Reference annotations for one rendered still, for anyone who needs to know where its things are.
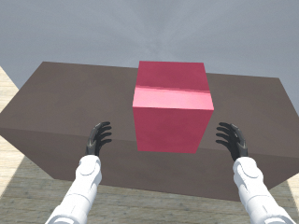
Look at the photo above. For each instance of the left robot hand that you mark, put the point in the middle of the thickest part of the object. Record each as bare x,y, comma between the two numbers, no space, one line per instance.
94,143

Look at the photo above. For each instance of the pedestal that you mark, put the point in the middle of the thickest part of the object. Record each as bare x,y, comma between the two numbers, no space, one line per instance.
51,117

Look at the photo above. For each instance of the left robot forearm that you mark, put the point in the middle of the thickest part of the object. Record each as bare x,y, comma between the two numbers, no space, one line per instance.
78,201

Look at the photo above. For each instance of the right robot hand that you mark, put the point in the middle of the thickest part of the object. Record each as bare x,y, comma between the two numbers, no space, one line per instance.
236,142

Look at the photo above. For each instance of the carton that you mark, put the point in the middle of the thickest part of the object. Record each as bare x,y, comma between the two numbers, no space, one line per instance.
172,106

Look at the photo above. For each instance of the right robot forearm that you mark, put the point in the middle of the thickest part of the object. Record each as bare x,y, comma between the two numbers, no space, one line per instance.
258,202

